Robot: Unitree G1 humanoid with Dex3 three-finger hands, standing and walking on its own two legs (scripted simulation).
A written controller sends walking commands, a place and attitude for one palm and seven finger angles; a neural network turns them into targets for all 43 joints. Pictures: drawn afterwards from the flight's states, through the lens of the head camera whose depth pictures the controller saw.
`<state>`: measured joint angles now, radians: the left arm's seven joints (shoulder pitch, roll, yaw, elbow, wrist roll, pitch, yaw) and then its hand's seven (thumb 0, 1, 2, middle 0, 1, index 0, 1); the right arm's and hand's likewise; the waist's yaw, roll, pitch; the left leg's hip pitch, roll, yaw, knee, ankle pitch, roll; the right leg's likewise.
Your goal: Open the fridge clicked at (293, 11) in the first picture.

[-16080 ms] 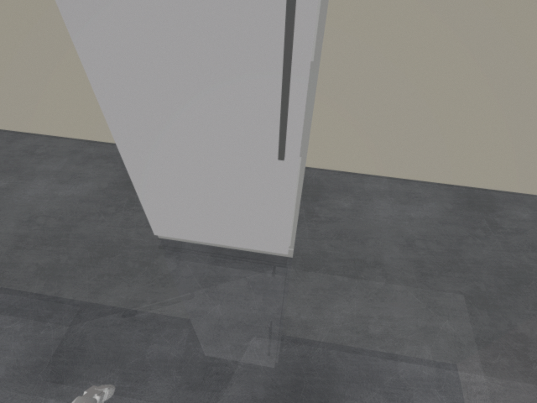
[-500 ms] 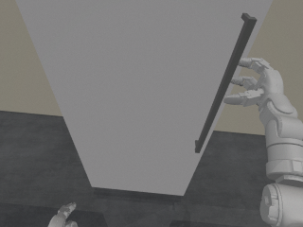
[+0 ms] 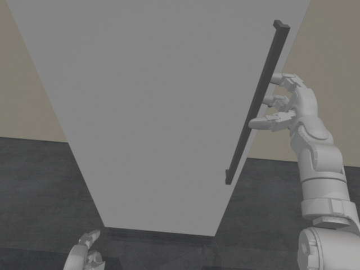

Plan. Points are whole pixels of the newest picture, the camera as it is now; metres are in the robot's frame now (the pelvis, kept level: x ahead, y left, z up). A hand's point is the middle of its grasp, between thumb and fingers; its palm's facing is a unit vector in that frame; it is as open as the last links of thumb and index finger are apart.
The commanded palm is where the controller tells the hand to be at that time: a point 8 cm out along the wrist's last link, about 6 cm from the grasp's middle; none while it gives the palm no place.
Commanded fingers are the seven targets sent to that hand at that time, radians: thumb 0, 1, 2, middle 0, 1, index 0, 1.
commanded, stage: slide the fingers in behind the handle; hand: right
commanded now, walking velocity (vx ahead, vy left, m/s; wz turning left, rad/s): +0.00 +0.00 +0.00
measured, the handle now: (246, 123) +0.46 -0.14 +0.12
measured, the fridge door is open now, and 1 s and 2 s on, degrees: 0 0 0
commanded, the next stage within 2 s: grip the handle and tug to test in 1.26 s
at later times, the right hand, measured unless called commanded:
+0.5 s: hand (260, 105) +0.40 -0.13 +0.22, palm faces +0.05 +1.00 +0.00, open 14.0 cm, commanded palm +0.38 -0.18 +0.21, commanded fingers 0.00 0.50 -0.30 0.30 1.20 0.30 1.20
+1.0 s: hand (250, 103) +0.40 -0.11 +0.22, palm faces +0.06 +1.00 +0.00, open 14.0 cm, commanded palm +0.38 -0.17 +0.21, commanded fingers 0.00 0.50 -0.30 0.30 1.20 0.30 1.20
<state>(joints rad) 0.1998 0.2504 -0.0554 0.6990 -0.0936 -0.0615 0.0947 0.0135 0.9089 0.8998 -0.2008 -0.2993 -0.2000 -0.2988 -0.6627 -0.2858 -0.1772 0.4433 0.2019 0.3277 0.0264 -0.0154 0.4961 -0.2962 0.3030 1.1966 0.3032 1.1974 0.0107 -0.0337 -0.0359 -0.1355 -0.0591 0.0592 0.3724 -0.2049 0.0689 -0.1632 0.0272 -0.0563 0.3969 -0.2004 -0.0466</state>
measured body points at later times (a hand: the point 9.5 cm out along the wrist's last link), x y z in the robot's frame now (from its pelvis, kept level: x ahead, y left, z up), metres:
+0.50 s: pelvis +0.01 +0.00 +0.00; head -0.02 +0.02 +0.45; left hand +0.17 +0.24 -0.09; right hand +0.39 -0.18 +0.22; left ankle +0.00 +0.07 -0.74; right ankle +0.01 -0.09 -0.74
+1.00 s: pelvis +0.00 +0.02 +0.00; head -0.03 +0.04 +0.45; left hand +0.16 +0.26 -0.10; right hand +0.39 -0.16 +0.22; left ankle +0.00 +0.07 -0.74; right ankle +0.01 -0.09 -0.74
